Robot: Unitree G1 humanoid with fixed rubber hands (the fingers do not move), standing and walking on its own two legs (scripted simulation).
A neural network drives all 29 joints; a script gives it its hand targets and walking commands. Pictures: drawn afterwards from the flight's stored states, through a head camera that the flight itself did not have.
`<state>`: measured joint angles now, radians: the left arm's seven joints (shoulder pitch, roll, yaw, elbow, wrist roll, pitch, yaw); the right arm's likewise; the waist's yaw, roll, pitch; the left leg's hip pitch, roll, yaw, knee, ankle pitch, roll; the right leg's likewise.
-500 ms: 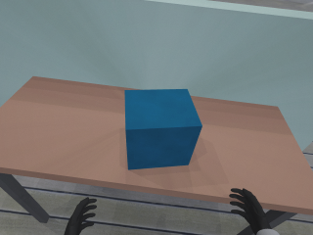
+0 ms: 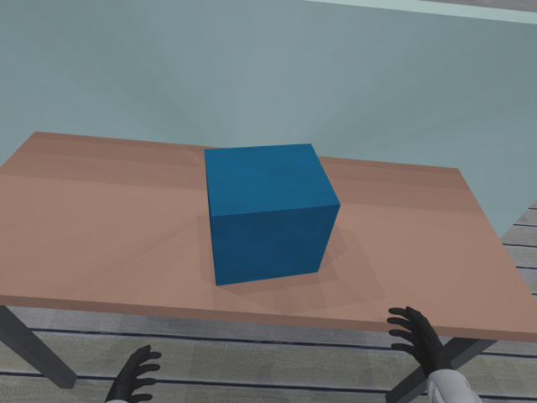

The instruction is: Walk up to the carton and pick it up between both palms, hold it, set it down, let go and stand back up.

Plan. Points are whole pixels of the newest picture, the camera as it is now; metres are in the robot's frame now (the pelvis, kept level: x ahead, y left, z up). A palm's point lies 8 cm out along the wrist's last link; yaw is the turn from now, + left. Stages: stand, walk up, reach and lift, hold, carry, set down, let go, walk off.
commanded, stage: set down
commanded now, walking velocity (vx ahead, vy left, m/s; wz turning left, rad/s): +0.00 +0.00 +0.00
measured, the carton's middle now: (264, 213) +0.45 +0.00 +0.02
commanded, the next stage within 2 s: let go in 0.06 s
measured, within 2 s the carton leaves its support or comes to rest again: neither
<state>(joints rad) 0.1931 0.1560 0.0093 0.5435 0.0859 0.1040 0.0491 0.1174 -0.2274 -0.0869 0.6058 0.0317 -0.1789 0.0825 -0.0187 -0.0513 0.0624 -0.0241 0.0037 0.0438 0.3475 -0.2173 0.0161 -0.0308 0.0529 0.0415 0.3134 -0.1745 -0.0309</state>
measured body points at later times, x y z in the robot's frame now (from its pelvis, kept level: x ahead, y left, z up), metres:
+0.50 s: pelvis -0.01 -0.01 +0.00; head -0.02 +0.01 +0.45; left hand +0.17 +0.20 -0.09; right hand +0.20 -0.25 -0.03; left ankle -0.01 +0.10 -0.75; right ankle +0.00 -0.10 -0.75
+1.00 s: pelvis -0.01 -0.01 -0.01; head +0.00 -0.02 +0.44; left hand +0.12 +0.31 -0.09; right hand +0.14 -0.30 -0.09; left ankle -0.01 +0.10 -0.75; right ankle +0.00 -0.10 -0.75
